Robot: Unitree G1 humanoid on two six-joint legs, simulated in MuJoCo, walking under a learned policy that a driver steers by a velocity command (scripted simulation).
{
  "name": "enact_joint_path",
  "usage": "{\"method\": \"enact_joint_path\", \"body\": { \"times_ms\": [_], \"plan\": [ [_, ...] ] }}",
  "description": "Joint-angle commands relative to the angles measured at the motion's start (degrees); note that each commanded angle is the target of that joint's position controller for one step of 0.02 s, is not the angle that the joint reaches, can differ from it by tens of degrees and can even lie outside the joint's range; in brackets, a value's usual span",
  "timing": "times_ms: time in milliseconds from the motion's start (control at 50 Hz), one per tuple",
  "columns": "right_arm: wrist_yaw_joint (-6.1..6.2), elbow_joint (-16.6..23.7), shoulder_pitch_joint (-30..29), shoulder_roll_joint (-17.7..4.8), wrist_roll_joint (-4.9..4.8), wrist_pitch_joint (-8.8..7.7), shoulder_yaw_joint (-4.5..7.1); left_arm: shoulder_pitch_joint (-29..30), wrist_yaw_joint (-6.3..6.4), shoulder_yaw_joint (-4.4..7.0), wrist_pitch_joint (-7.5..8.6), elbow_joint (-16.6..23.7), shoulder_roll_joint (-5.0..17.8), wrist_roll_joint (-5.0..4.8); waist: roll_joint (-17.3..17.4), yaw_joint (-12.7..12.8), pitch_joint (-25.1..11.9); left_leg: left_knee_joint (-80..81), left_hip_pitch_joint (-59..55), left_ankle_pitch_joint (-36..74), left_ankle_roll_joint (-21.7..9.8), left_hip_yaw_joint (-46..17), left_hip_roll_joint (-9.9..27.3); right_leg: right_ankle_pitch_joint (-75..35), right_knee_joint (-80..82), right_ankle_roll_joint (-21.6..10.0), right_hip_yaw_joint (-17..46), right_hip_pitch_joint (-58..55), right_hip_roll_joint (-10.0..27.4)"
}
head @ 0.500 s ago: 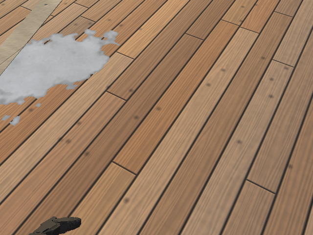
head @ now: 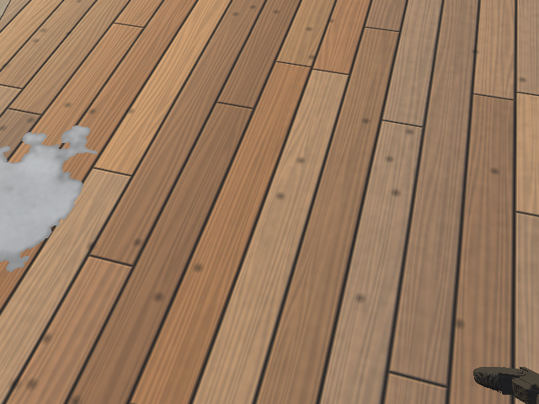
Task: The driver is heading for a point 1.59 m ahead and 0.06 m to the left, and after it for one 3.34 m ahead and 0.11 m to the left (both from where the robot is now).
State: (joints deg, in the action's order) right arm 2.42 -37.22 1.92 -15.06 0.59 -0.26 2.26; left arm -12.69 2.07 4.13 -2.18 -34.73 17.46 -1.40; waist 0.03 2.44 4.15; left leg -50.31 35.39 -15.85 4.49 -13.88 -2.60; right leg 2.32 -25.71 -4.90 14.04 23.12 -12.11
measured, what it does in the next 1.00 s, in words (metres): steps on the spot: left foot, then right foot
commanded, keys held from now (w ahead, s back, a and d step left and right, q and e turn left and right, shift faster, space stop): e+shift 0.22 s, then q+shift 0.78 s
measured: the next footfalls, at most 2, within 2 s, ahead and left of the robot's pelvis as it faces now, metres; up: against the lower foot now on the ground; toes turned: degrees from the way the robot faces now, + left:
left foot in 0.18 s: +0.18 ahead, +0.15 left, +0.00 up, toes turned -22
right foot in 0.60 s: +0.06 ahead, -0.06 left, +0.00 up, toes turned -1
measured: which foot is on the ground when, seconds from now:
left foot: up 0.00-0.16, down 0.18-0.60, up 0.62-1.00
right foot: down 0.00-0.18, up 0.20-0.58, down 0.60-1.00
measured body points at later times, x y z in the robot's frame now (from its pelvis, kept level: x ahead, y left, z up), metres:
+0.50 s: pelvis +0.07 +0.07 +0.01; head +0.11 +0.08 +0.46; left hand +0.31 +0.28 -0.09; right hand +0.14 -0.22 -0.09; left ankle +0.14 +0.16 -0.73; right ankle +0.01 -0.08 -0.70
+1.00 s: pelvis +0.07 +0.07 +0.00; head +0.12 +0.09 +0.45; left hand +0.16 +0.38 -0.10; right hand +0.30 -0.16 -0.08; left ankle +0.08 +0.20 -0.71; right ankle +0.02 -0.06 -0.73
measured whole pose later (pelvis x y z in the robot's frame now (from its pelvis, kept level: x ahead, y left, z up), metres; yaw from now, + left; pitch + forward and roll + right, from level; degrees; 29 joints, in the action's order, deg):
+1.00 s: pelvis +0.07 +0.07 +0.00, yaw +13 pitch +2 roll -1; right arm -1.9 -33.3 8.3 -17.2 -1.6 4.4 4.6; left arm -8.2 1.1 4.5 -0.8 -39.2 16.5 -0.7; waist 0.1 0.9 4.0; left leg -44.9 27.3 -18.1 3.6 3.1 4.5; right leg 20.8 -27.1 0.9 -12.6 7.5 4.3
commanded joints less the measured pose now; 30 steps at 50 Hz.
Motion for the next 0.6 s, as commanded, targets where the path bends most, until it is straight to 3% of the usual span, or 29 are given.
{"method": "enact_joint_path", "body": {
  "times_ms": [20, 100, 160, 180, 200, 220, 240, 260, 280, 300, 340, 360, 380, 400, 420, 440, 480, 560, 580, 600],
  "plan": [
    [0.24, 2.47, 0.59, -5.69, -0.65, -0.92, 2.24, 1.14, 0.94, 3.38, -0.65, 4.98, 9.38, -0.15, -8.31, -0.79, -10.95, 5.35, -3.87, 2.32, 0.47, 2.88, -2.66, 13.60, 7.66, -3.10, 17.90, -10.14, 12.03],
    [-0.76, 2.29, -1.66, -6.38, -1.07, -2.86, 2.81, 1.08, 0.76, 3.87, -1.18, 5.65, 8.92, 0.12, -10.39, 0.29, -10.10, 15.31, -9.12, 1.21, -0.70, 2.01, -3.37, 8.77, 4.99, -3.57, 22.28, -13.24, 12.11],
    [-1.44, 0.47, 2.04, -8.14, -1.37, -3.64, 3.92, 3.07, 0.30, 3.74, -1.12, 6.81, 8.33, -0.56, -9.79, -2.10, -10.20, 29.63, -19.87, 8.21, -2.42, 2.75, -1.04, 9.85, 0.71, -1.70, 24.26, -11.56, 9.93],
    [-1.36, 0.37, 2.00, -9.27, -1.02, -3.36, 4.24, 0.35, 0.03, 2.96, -1.23, 6.38, 5.88, -0.77, -3.95, -0.81, -12.75, 32.51, -28.28, 13.19, -5.25, -0.34, 5.81, 24.60, -6.31, 0.42, 20.04, -6.97, 6.40],
    [-1.00, 1.65, 1.01, -12.65, 0.51, -2.44, 4.64, -1.07, -0.20, 2.35, -1.14, 7.16, 4.50, -0.69, 8.39, 0.59, -13.26, 31.65, -34.32, 20.53, -12.33, -11.16, 17.06, 33.89, -17.10, 2.95, 8.89, 3.53, 0.89],
    [-1.15, 1.67, 1.86, -11.77, 2.26, -2.08, 4.79, -1.91, -0.84, 3.56, -0.42, 7.86, 8.94, -0.68, 15.96, 0.79, -12.81, 32.46, -31.43, 23.18, -18.57, -18.48, 23.83, 34.86, -30.29, 5.73, 2.68, 9.00, 1.28],
    [-1.05, 2.61, 0.91, -8.77, 1.70, -2.07, 4.11, -1.91, -1.01, 4.42, -0.18, 6.05, 12.82, 0.07, 10.90, -0.05, -10.64, 31.86, -28.84, 21.32, -19.07, -15.98, 22.40, 30.51, -36.66, 7.90, 1.29, 9.54, 4.32],
    [-0.89, 2.77, 0.13, -7.08, 0.83, -1.71, 3.49, -2.19, -0.76, 4.41, -0.48, 4.28, 12.53, 0.40, 6.83, -0.17, -8.74, 30.44, -26.86, 18.17, -17.16, -10.51, 18.34, 27.12, -39.98, 8.57, 0.32, 9.19, 4.92],
    [-0.80, 2.75, 0.51, -6.84, -0.02, -1.23, 3.03, -2.60, -0.17, 3.69, -0.98, 3.08, 10.28, 0.95, 4.28, -0.39, -7.95, 29.86, -26.28, 16.51, -15.87, -8.42, 15.96, 25.41, -43.96, 9.06, -0.54, 9.44, 4.78],
    [-0.92, 2.47, 1.15, -6.92, -0.39, -0.93, 2.55, -2.64, 0.01, 2.78, -1.12, 2.87, 8.25, 1.24, 4.07, -1.11, -6.25, 30.23, -24.36, 20.46, -16.58, -7.78, 15.48, 25.08, -47.98, 9.65, -1.60, 9.86, 4.00],
    [-1.38, 1.58, 2.12, -5.72, 0.09, -0.73, 1.47, -1.13, 0.26, 1.33, -0.65, 3.02, 4.91, 1.18, 4.87, -1.24, -6.11, 30.72, -22.72, 23.12, -16.45, -4.91, 12.58, 24.40, -45.74, 10.27, -3.53, 7.02, 4.72],
    [-1.78, 1.19, 1.85, -4.35, -0.01, -0.69, 0.81, -0.80, 0.29, 0.53, -0.42, 2.95, 3.02, 1.60, 6.08, -0.69, -6.85, 30.77, -23.56, 20.42, -15.49, -3.59, 10.50, 23.73, -39.11, 10.74, -5.63, 5.12, 7.12],
    [-2.07, 1.29, 1.52, -5.27, -0.66, -0.35, 1.08, 0.20, 0.27, 0.16, -0.23, 3.25, 2.34, 2.08, 8.24, -0.80, -6.61, 31.03, -24.55, 18.19, -14.69, -3.30, 8.60, 23.67, -31.56, 11.37, -9.16, 3.85, 9.18],
    [-2.10, 1.56, 2.50, -8.67, -1.33, 0.27, 2.37, 2.57, 0.37, 0.30, 0.04, 3.85, 2.77, 1.95, 10.46, -2.38, -5.57, 30.97, -25.24, 18.30, -14.76, -4.55, 7.74, 24.38, -26.10, 11.83, -11.40, 3.05, 9.11],
    [-1.97, 1.45, 4.53, -11.59, -1.47, 0.80, 3.49, 4.67, 0.47, 0.48, 0.33, 4.23, 3.30, 1.53, 11.69, -3.91, -5.50, 30.52, -26.64, 18.92, -15.26, -6.70, 8.17, 25.09, -22.42, 12.00, -11.75, 2.36, 8.50],
    [-1.81, 1.29, 6.19, -12.77, -1.32, 1.05, 4.00, 5.46, 0.51, 0.64, 0.61, 4.18, 3.68, 1.05, 12.20, -4.57, -6.39, 30.11, -28.36, 19.32, -15.73, -9.18, 9.08, 25.26, -19.43, 11.93, -10.94, 1.43, 8.08],
    [-1.62, 1.38, 7.32, -12.74, -1.54, 1.14, 4.31, 5.19, 0.60, 0.95, 1.11, 3.35, 4.27, 0.35, 12.44, -4.56, -8.21, 29.97, -31.31, 19.65, -16.27, -13.90, 10.61, 24.08, -14.18, 11.23, -8.90, -0.07, 7.43],
    [-0.81, 1.65, 6.25, -11.57, -3.29, 1.80, 4.92, 1.97, -0.25, 1.36, 2.71, 0.87, 4.37, -0.11, 11.83, -1.92, -10.38, 28.88, -31.16, 20.13, -14.72, -18.47, 9.61, 16.83, 1.24, 8.12, -7.33, -7.69, 7.03],
    [-0.38, 2.02, 5.32, -11.22, -3.93, 2.14, 5.00, -0.56, -0.58, 1.70, 3.02, -0.61, 4.69, -0.10, 10.93, -0.46, -11.15, 27.86, -27.21, 17.22, -12.81, -17.17, 7.90, 9.77, 8.20, 6.87, -8.08, -14.32, 8.12],
    [-0.02, 2.14, 6.35, -9.54, -3.92, 2.32, 4.68, -2.00, -0.57, 2.33, 2.97, -1.43, 6.60, 0.40, 8.20, -0.72, -12.81, 24.28, -19.16, 9.60, -9.91, -14.04, 5.23, 5.25, 8.91, 4.87, -6.13, -23.73, 13.43]
  ]
}}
